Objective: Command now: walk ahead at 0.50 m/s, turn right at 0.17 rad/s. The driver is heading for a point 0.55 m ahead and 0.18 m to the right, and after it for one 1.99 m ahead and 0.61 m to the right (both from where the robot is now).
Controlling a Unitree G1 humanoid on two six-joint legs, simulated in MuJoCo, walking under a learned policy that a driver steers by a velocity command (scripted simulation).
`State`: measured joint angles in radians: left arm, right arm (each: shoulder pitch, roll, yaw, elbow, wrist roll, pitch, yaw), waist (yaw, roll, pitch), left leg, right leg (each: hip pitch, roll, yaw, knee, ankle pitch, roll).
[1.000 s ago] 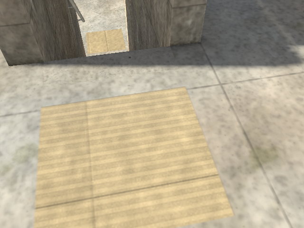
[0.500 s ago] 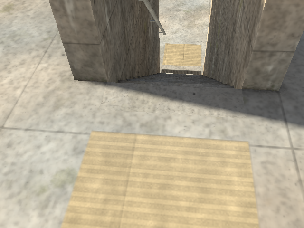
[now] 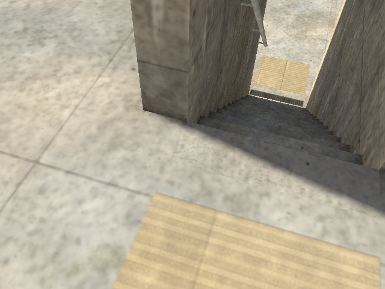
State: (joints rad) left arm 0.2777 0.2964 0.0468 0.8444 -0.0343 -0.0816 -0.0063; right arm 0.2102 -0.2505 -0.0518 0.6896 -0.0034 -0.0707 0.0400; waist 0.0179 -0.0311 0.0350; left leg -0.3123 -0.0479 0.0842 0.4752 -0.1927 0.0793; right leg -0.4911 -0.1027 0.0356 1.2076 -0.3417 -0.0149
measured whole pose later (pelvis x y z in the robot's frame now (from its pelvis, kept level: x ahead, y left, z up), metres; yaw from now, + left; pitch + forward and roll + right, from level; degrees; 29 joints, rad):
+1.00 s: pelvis +0.56 -0.12 +0.00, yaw -32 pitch +2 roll +1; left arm 0.35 0.26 0.04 0.77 0.08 -0.11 -0.07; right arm 0.18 -0.24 0.03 0.72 -0.05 -0.11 0.01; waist 0.01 -0.01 0.00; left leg -0.34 -0.01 0.06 0.49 -0.20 0.03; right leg -0.36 0.07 0.12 1.15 -0.42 -0.04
